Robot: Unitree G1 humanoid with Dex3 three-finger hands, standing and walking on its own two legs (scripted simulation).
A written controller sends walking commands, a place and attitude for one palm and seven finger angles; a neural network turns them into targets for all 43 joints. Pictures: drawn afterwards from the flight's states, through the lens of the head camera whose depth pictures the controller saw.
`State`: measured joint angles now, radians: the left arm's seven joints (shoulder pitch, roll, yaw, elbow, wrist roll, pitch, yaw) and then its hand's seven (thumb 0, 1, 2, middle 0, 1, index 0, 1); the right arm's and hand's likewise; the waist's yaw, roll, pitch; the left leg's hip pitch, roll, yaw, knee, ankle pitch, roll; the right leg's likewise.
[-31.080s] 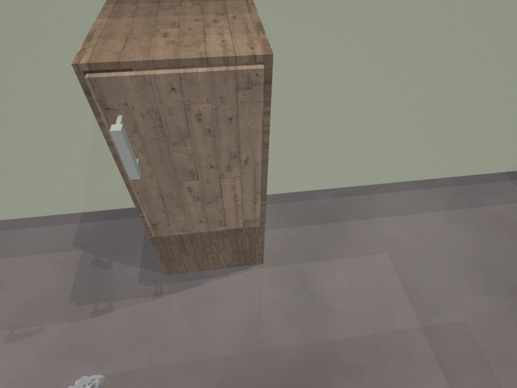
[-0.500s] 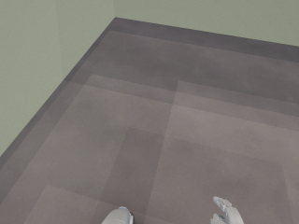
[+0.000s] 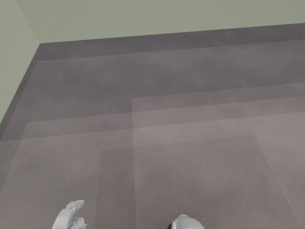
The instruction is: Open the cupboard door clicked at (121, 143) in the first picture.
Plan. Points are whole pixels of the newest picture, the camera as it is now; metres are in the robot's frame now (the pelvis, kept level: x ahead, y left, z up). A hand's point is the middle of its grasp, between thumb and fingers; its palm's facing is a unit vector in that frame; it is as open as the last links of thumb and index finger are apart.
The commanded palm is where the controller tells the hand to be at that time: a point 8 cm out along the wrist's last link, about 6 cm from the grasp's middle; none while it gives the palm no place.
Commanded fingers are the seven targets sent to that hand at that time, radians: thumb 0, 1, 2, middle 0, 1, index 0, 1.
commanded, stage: turn to face it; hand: left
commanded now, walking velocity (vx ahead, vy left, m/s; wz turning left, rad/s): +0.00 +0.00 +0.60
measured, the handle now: out of the picture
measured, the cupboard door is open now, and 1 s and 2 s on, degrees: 45 45 45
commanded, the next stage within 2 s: none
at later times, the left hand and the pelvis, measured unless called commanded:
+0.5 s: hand out of the picture +0.11 +0.21 -0.17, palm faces +0.29 -0.94 -0.20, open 7.3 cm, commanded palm none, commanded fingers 0.00 0.90 0.90 -0.20 -0.30 -0.20 -0.30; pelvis +0.10 +0.00 +0.01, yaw +16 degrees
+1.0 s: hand out of the picture +0.07 +0.13 -0.13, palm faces +0.56 -0.79 -0.26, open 7.4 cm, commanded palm none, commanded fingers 0.00 0.90 0.90 -0.20 -0.30 -0.20 -0.30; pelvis +0.13 -0.06 +0.03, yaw +35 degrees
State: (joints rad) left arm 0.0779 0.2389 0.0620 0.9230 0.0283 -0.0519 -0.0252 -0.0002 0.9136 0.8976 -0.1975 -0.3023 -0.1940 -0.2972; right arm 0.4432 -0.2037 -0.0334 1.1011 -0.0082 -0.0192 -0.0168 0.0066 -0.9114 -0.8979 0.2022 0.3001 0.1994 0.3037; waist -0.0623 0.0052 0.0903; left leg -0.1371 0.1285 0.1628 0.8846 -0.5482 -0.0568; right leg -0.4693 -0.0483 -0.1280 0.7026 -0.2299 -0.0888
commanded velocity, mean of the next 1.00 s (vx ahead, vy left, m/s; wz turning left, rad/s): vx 0.00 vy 0.00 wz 0.60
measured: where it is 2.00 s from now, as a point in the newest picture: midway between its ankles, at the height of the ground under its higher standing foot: outside the picture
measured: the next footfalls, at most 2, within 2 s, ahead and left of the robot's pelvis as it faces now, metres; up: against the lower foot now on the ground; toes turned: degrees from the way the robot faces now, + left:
left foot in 0.42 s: +0.13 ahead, +0.13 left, +0.00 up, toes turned +21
right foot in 0.76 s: +0.21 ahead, -0.14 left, +0.00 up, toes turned +23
